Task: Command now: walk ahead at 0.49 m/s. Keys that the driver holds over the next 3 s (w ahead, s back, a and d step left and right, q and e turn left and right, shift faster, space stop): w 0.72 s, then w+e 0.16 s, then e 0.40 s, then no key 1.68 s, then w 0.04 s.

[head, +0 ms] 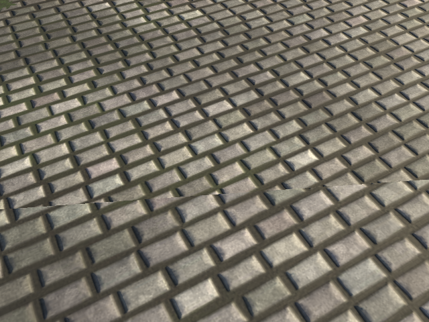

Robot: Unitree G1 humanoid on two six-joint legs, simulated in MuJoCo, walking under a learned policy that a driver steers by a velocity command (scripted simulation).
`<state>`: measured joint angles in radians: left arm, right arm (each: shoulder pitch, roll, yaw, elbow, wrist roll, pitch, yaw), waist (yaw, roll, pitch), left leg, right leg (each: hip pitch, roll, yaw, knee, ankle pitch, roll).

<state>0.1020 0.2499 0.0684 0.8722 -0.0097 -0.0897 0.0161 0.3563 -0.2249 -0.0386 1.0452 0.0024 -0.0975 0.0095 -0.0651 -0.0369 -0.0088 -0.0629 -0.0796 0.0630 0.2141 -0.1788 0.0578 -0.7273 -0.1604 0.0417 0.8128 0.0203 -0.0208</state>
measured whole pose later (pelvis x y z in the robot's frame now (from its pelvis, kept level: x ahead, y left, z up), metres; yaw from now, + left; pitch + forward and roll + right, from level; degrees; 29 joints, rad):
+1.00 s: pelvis +0.58 -0.01 +0.00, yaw -5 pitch +1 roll +1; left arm 0.26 0.21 0.06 0.96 0.06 -0.11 -0.06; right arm 0.31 -0.19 -0.05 0.99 -0.06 -0.11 -0.01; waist -0.02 -0.02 0.01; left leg -0.17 -0.04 0.15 0.28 -0.13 0.07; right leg -0.59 -0.10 0.05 1.12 -0.28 -0.07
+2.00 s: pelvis +0.75 -0.07 -0.01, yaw -20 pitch +1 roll -1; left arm 0.13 0.22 0.05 0.81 -0.01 -0.06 -0.08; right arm 0.26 -0.21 -0.02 0.93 0.00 -0.09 0.09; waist -0.01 0.01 0.03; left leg -0.19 0.05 0.05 0.52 -0.34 -0.01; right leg -0.34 0.04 0.01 0.45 -0.13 -0.01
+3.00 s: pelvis +0.78 -0.06 -0.01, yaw -19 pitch -1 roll +0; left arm 0.12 0.26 0.04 1.03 0.01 -0.03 -0.05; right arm 0.25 -0.25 -0.05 0.98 -0.01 -0.06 0.09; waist 0.01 0.00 0.07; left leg -0.06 0.01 0.06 0.41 -0.33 0.01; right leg -0.24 0.00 0.02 0.42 -0.16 0.01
